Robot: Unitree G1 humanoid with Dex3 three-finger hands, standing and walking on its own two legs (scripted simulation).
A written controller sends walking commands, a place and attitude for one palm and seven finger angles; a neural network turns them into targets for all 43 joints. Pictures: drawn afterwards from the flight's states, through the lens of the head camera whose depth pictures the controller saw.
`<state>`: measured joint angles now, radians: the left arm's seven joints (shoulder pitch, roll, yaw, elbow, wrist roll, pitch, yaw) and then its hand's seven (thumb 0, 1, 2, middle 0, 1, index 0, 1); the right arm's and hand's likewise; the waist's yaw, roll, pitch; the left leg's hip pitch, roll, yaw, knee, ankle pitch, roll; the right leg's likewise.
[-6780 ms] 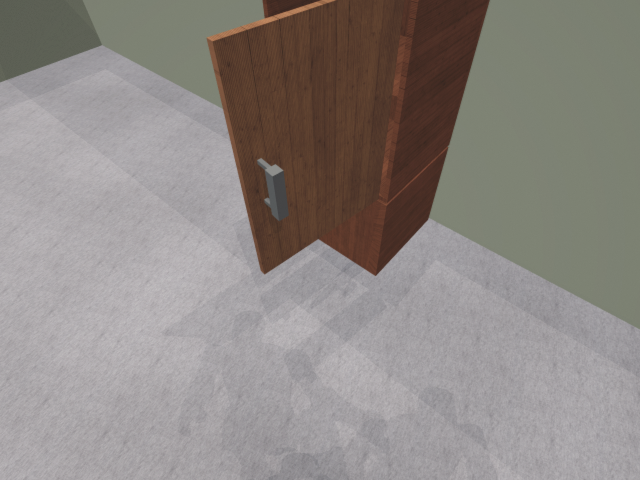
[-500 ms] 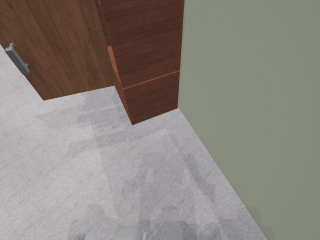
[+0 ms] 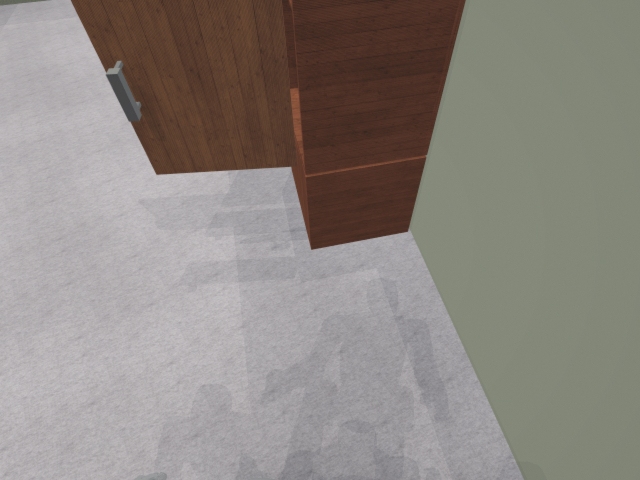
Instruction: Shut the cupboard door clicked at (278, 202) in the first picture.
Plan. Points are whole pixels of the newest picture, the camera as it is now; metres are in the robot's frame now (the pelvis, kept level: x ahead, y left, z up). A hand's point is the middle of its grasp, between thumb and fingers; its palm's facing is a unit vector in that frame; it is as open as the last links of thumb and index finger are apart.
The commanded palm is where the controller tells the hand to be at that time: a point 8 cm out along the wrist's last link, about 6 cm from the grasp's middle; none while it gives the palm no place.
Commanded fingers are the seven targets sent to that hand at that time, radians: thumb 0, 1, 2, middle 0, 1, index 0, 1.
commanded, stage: take the last steps up to it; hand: left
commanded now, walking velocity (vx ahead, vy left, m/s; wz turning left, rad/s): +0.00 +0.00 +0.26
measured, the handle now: (127, 90) +0.91 +0.53 -0.04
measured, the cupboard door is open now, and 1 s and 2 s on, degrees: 81 81 81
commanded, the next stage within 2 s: come to a stop and stand still in 1.52 s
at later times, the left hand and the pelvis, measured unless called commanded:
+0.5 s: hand out of the picture +0.02 +0.25 -0.17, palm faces +0.20 -0.96 -0.21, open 7.4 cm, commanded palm none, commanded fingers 0.00 0.90 0.90 -0.20 -0.30 -0.20 -0.30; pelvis +0.05 +0.05 +0.01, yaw +8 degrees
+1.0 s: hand (153, 433) +0.19 +0.27 -0.15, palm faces +0.24 -0.95 -0.20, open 7.2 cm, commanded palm none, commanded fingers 0.00 0.90 0.90 -0.20 -0.30 -0.20 -0.30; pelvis +0.21 +0.08 +0.02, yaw +11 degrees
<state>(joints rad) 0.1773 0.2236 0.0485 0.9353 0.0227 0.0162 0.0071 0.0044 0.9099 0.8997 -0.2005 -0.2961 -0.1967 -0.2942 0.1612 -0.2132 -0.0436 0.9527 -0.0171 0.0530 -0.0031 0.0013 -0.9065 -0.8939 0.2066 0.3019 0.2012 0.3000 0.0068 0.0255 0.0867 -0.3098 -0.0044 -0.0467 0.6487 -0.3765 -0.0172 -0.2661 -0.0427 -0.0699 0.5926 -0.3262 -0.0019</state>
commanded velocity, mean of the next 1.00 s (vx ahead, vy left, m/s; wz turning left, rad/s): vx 0.29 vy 0.13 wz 0.11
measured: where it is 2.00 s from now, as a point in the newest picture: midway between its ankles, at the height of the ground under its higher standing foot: (269, 373)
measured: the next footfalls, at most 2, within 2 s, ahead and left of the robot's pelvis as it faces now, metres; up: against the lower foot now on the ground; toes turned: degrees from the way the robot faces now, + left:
left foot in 0.36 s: +0.06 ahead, +0.14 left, +0.00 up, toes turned +11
right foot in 0.72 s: +0.24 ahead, -0.05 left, +0.00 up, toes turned +1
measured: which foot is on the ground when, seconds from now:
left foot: up 0.00-0.34, down 0.36-0.72, up 0.74-1.00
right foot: down 0.00-0.34, up 0.36-0.70, down 0.72-1.00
